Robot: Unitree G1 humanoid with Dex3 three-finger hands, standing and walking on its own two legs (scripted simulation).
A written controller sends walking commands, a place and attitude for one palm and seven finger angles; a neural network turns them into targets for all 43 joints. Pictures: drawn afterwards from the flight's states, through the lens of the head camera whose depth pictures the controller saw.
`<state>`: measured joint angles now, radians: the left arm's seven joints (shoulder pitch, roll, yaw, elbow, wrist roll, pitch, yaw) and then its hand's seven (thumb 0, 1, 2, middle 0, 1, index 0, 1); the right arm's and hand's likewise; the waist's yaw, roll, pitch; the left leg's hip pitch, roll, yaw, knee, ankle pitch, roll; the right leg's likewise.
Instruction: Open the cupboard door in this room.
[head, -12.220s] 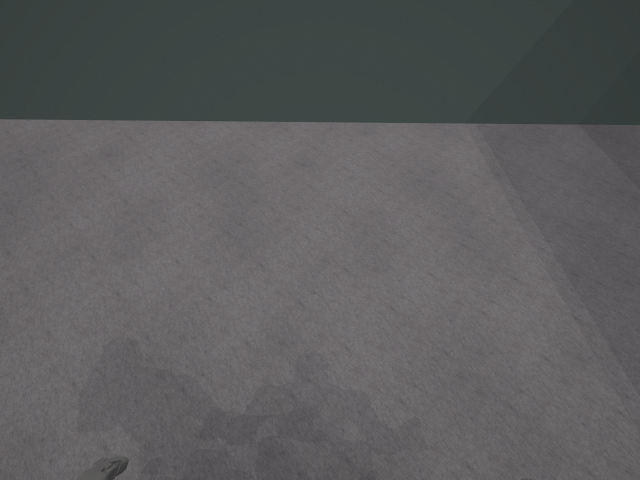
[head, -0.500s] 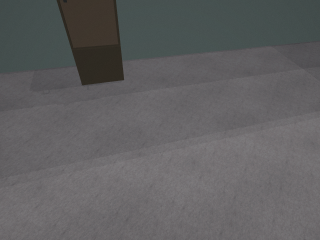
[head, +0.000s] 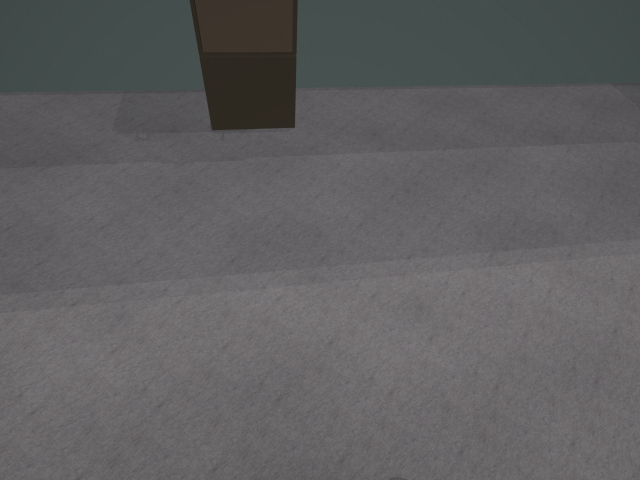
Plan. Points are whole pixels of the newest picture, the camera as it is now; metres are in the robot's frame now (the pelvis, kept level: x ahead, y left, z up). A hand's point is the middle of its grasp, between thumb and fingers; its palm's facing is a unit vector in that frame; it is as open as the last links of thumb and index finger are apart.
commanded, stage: turn or walk to find it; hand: left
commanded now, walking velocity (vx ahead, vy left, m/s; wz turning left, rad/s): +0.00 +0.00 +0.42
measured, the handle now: out of the picture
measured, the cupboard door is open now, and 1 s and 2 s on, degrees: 0 0 0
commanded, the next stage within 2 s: stand and wait in 1.00 s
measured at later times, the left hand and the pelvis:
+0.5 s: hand out of the picture +0.05 +0.14 -0.12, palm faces +0.21 -0.93 -0.29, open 7.4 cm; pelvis -0.02 -0.07 +0.01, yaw +13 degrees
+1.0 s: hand out of the picture -0.15 +0.14 -0.17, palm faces +0.49 -0.84 -0.25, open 7.4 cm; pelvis -0.05 -0.05 +0.01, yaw +26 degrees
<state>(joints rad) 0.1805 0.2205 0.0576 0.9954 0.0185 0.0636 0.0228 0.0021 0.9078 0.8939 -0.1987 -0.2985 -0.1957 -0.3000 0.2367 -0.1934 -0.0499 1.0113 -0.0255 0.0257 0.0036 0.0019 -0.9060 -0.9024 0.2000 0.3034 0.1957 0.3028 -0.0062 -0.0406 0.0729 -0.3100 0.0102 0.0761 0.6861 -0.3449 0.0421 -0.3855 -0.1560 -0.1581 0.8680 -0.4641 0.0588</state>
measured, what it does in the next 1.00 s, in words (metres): steps on the spot, turning left: right foot, then left foot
